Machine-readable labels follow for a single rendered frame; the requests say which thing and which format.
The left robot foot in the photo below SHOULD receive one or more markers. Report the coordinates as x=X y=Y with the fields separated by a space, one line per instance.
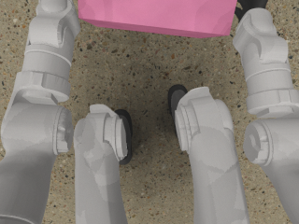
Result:
x=128 y=127

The left robot forearm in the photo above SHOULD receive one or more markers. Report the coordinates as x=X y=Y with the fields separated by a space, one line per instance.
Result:
x=48 y=56

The robot right hand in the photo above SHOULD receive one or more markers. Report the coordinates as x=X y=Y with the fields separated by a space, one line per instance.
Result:
x=247 y=5

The right robot forearm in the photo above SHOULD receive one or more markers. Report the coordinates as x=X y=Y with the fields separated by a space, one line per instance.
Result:
x=267 y=71

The right robot upper arm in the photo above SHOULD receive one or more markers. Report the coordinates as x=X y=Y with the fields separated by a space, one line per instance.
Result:
x=274 y=145

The left robot upper arm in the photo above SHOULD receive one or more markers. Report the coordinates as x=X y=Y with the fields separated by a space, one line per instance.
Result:
x=34 y=135

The carton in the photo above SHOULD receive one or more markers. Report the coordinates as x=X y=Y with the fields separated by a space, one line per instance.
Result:
x=189 y=18

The left robot shin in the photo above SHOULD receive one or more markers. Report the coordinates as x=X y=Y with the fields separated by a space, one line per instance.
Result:
x=97 y=108

